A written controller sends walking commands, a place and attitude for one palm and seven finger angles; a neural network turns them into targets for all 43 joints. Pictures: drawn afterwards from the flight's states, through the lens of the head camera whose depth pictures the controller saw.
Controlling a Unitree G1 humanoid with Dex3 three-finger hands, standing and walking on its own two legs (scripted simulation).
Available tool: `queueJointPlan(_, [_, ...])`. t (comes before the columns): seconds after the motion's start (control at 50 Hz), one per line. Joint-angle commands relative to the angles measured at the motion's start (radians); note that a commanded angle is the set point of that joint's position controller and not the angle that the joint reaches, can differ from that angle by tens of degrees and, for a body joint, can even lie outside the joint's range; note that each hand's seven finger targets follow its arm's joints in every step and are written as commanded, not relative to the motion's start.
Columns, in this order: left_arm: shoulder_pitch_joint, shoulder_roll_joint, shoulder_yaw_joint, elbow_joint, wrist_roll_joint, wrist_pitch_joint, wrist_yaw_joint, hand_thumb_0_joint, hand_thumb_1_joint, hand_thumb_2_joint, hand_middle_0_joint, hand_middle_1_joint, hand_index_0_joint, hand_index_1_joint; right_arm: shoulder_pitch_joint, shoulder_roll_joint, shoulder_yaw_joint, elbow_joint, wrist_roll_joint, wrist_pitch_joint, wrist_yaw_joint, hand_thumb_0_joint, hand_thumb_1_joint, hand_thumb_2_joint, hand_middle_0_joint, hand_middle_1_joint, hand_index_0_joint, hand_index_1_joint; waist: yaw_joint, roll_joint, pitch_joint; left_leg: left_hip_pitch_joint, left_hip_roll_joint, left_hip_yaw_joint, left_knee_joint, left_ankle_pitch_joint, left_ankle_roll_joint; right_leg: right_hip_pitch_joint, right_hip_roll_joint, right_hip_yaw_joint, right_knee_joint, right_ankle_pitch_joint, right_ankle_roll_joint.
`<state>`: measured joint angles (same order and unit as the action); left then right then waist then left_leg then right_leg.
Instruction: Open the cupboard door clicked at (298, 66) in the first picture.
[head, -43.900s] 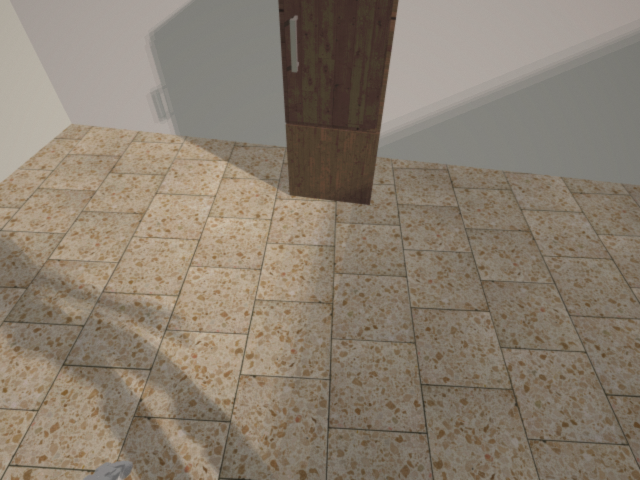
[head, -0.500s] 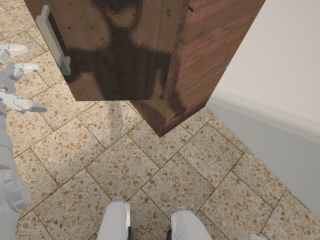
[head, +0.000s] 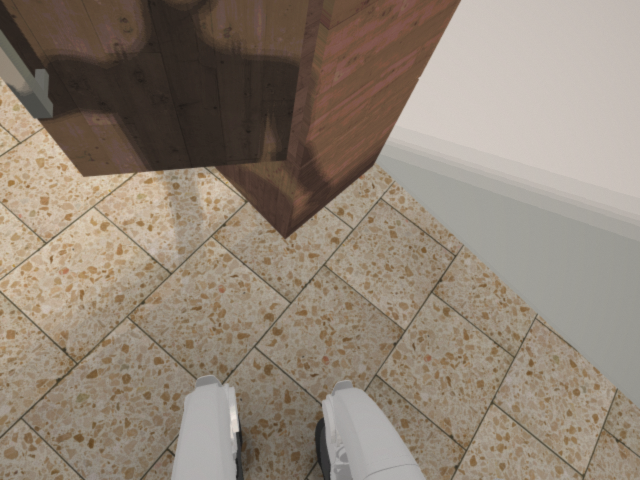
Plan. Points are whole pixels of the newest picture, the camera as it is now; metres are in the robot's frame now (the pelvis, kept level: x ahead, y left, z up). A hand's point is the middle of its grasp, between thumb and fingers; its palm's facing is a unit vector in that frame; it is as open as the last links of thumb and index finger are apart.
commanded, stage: move the hooked fingers beside the handle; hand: left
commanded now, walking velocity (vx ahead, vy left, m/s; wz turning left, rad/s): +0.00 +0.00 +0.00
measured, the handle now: (1, 36) +0.57 +0.29 +0.09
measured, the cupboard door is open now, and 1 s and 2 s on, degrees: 57 57 57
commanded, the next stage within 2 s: slide the fingers in behind the handle in 0.74 s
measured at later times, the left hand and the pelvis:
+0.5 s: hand out of the picture +0.50 +0.35 +0.10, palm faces +0.13 -0.99 +0.01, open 14.0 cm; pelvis +0.01 +0.02 +0.01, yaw +1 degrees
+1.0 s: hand out of the picture +0.50 +0.34 +0.10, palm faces +0.14 -0.99 -0.01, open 14.0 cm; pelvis +0.00 +0.00 +0.01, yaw +1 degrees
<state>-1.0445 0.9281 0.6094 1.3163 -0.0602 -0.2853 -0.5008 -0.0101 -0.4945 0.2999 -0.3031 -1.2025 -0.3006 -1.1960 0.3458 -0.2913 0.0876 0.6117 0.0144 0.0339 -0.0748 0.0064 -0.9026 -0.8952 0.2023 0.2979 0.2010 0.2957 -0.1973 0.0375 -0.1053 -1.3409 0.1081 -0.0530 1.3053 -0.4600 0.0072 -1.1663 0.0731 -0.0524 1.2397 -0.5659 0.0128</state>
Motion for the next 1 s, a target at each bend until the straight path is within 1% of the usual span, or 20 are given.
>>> queueJointPlan(0.0, [-0.313,0.378,0.072,-0.250,-0.031,-0.073,-0.004,0.000,-0.500,0.300,-0.300,-1.200,-0.300,-1.200,0.192,-0.210,-0.075,-0.039,-0.007,-0.011,-0.010,0.000,-0.900,-0.900,0.200,0.300,0.200,0.300,0.038,0.242,-0.604,0.648,-0.020,-0.032,-0.092,0.407,0.031,0.060,0.013,-0.002,-0.157,0.319,-0.030])
queueJointPlan(0.04, [-0.287,0.396,0.093,-0.253,-0.031,-0.077,-0.008,0.000,-0.500,0.300,-0.300,-1.200,-0.300,-1.200,0.193,-0.213,-0.079,-0.039,-0.009,-0.008,-0.003,0.000,-0.900,-0.900,0.200,0.300,0.200,0.300,0.047,0.245,-0.602,0.648,-0.018,-0.034,-0.097,0.406,0.027,0.064,0.017,-0.005,-0.157,0.314,-0.031])
queueJointPlan(0.06, [-0.296,0.383,0.087,-0.257,-0.036,-0.074,-0.012,0.000,-0.500,0.300,-0.300,-1.200,-0.300,-1.200,0.194,-0.212,-0.079,-0.039,-0.008,-0.004,0.000,0.000,-0.900,-0.900,0.200,0.300,0.200,0.300,0.039,0.229,-0.594,0.646,-0.018,-0.035,-0.097,0.404,0.029,0.067,0.017,-0.006,-0.160,0.317,-0.029])
queueJointPlan(0.1, [-0.297,0.383,0.093,-0.286,-0.038,-0.076,-0.019,0.000,-0.500,0.300,-0.300,-1.200,-0.300,-1.200,0.198,-0.214,-0.084,-0.035,-0.009,0.000,0.004,0.000,-0.900,-0.900,0.200,0.300,0.200,0.300,0.043,0.253,-0.611,0.685,-0.016,-0.041,-0.104,0.421,0.026,0.053,0.019,-0.011,-0.162,0.318,-0.031])
queueJointPlan(0.2, [-0.304,0.270,0.022,-0.362,-0.044,-0.072,-0.024,0.000,-0.500,0.300,-0.300,-1.200,-0.300,-1.200,0.202,-0.209,-0.096,-0.023,-0.011,0.010,0.014,0.000,-0.900,-0.900,0.200,0.300,0.200,0.300,0.038,0.330,-0.612,0.837,-0.009,-0.084,-0.145,0.442,0.006,-0.047,0.019,-0.034,-0.179,0.270,-0.040])
queueJointPlan(0.26, [-0.315,0.238,0.010,-0.348,-0.058,-0.065,-0.017,0.000,-0.500,0.300,-0.300,-1.200,-0.300,-1.200,0.204,-0.210,-0.097,-0.013,-0.014,0.011,0.012,0.000,-0.900,-0.900,0.200,0.300,0.200,0.300,0.023,0.283,-0.567,0.818,-0.011,-0.091,-0.159,0.387,0.008,-0.048,0.017,-0.037,-0.191,0.249,-0.040])
queueJointPlan(0.32, [-0.337,0.170,-0.038,-0.368,-0.058,-0.067,-0.001,0.000,-0.500,0.300,-0.300,-1.200,-0.300,-1.200,0.203,-0.203,-0.100,-0.010,-0.018,0.005,0.012,0.000,-0.900,-0.900,0.200,0.300,0.200,0.300,0.016,0.321,-0.558,0.873,-0.011,-0.107,-0.181,0.385,-0.001,-0.079,0.013,-0.042,-0.199,0.242,-0.043])
queueJointPlan(0.42, [-0.313,0.156,-0.053,-0.315,-0.039,-0.064,0.044,0.000,-0.500,0.300,-0.300,-1.200,-0.300,-1.200,0.191,-0.199,-0.092,-0.019,-0.020,0.007,0.011,0.000,-0.900,-0.900,0.200,0.300,0.200,0.300,0.016,0.295,-0.486,0.829,-0.014,-0.103,-0.205,0.332,0.000,-0.063,0.008,-0.040,-0.210,0.226,-0.045])
queueJointPlan(0.46, [-0.310,0.186,-0.038,-0.296,-0.031,-0.067,0.056,0.000,-0.500,0.300,-0.300,-1.200,-0.300,-1.200,0.187,-0.204,-0.088,-0.029,-0.020,0.008,0.009,0.000,-0.900,-0.900,0.200,0.300,0.200,0.300,0.019,0.270,-0.466,0.785,-0.016,-0.095,-0.208,0.293,0.002,-0.044,0.005,-0.037,-0.209,0.213,-0.045])
queueJointPlan(0.5, [-0.324,0.197,-0.030,-0.309,-0.031,-0.086,0.064,0.000,-0.500,0.300,-0.300,-1.200,-0.300,-1.200,0.184,-0.203,-0.087,-0.032,-0.022,0.006,0.010,0.000,-0.900,-0.900,0.200,0.300,0.200,0.300,0.021,0.280,-0.494,0.802,-0.018,-0.094,-0.204,0.317,0.001,-0.035,0.006,-0.036,-0.206,0.223,-0.046])
queueJointPlan(0.52, [-0.308,0.194,-0.029,-0.285,-0.033,-0.086,0.065,0.000,-0.500,0.300,-0.300,-1.200,-0.300,-1.200,0.179,-0.202,-0.085,-0.037,-0.021,0.006,0.011,0.000,-0.900,-0.900,0.200,0.300,0.200,0.300,0.017,0.260,-0.478,0.779,-0.019,-0.087,-0.199,0.306,0.005,-0.030,0.007,-0.033,-0.210,0.222,-0.045])
queueJointPlan(0.54, [-0.328,0.227,-0.009,-0.304,-0.034,-0.097,0.066,0.000,-0.500,0.300,-0.300,-1.200,-0.300,-1.200,0.178,-0.206,-0.085,-0.036,-0.022,0.006,0.009,0.000,-0.900,-0.900,0.200,0.300,0.200,0.300,0.017,0.250,-0.486,0.769,-0.017,-0.085,-0.196,0.304,0.006,-0.014,0.006,-0.032,-0.207,0.222,-0.043])
queueJointPlan(0.6, [-0.306,0.250,0.013,-0.315,-0.035,-0.119,0.061,0.000,-0.500,0.300,-0.300,-1.200,-0.300,-1.200,0.177,-0.205,-0.085,-0.040,-0.022,0.007,0.011,0.000,-0.900,-0.900,0.200,0.300,0.200,0.300,0.036,0.273,-0.542,0.785,-0.021,-0.075,-0.182,0.356,0.005,0.014,0.009,-0.026,-0.199,0.246,-0.045])
queueJointPlan(0.62, [-0.314,0.227,-0.005,-0.316,-0.038,-0.120,0.055,0.000,-0.500,0.300,-0.300,-1.200,-0.300,-1.200,0.175,-0.201,-0.085,-0.039,-0.021,0.007,0.013,0.000,-0.900,-0.900,0.200,0.300,0.200,0.300,0.026,0.270,-0.548,0.784,-0.021,-0.072,-0.175,0.352,0.008,0.010,0.009,-0.026,-0.200,0.246,-0.042])
queueJointPlan(0.7, [-0.288,0.245,0.012,-0.281,-0.045,-0.108,0.032,0.000,-0.500,0.300,-0.300,-1.200,-0.300,-1.200,0.177,-0.206,-0.086,-0.035,-0.015,0.013,0.009,0.000,-0.900,-0.900,0.200,0.300,0.200,0.300,0.026,0.237,-0.530,0.752,-0.020,-0.064,-0.169,0.358,0.014,0.029,0.011,-0.021,-0.203,0.260,-0.039])
queueJointPlan(0.72, [-0.294,0.218,-0.013,-0.274,-0.049,-0.100,0.025,0.000,-0.500,0.300,-0.300,-1.200,-0.300,-1.200,0.178,-0.204,-0.085,-0.035,-0.013,0.014,0.008,0.000,-0.900,-0.900,0.200,0.300,0.200,0.300,0.017,0.228,-0.523,0.733,-0.023,-0.059,-0.165,0.337,0.017,0.025,0.011,-0.019,-0.207,0.251,-0.035])
queueJointPlan(0.78, [-0.278,0.265,0.027,-0.271,-0.057,-0.098,0.011,0.000,-0.500,0.300,-0.300,-1.200,-0.300,-1.200,0.180,-0.205,-0.085,-0.036,-0.012,0.010,0.003,0.000,-0.900,-0.900,0.200,0.300,0.200,0.300,0.031,0.219,-0.533,0.691,-0.027,-0.047,-0.152,0.340,0.025,0.062,0.014,-0.011,-0.200,0.265,-0.038])
queueJointPlan(0.88, [-0.315,0.210,-0.021,-0.279,-0.062,-0.106,0.004,0.000,-0.500,0.300,-0.300,-1.200,-0.300,-1.200,0.177,-0.198,-0.084,-0.027,-0.008,0.005,0.002,0.000,-0.900,-0.900,0.200,0.300,0.200,0.300,0.011,0.214,-0.507,0.671,-0.024,-0.044,-0.140,0.302,0.028,0.025,0.016,-0.007,-0.200,0.240,-0.035])
queueJointPlan(0.9, [-0.330,0.227,-0.014,-0.286,-0.060,-0.108,0.007,0.000,-0.500,0.300,-0.300,-1.200,-0.300,-1.200,0.173,-0.199,-0.083,-0.021,-0.009,0.003,0.002,0.000,-0.900,-0.900,0.200,0.300,0.200,0.300,0.016,0.239,-0.521,0.672,-0.023,-0.044,-0.135,0.303,0.026,0.025,0.013,-0.006,-0.196,0.239,-0.034])
queueJointPlan(0.98, [-0.341,0.210,-0.022,-0.304,-0.063,-0.108,0.018,0.000,-0.500,0.300,-0.300,-1.200,-0.300,-1.200,0.183,-0.197,-0.085,-0.016,-0.012,-0.002,0.001,0.000,-0.900,-0.900,0.200,0.300,0.200,0.300,0.018,0.250,-0.545,0.693,-0.024,-0.052,-0.138,0.305,0.025,0.020,0.012,-0.008,-0.189,0.234,-0.039])
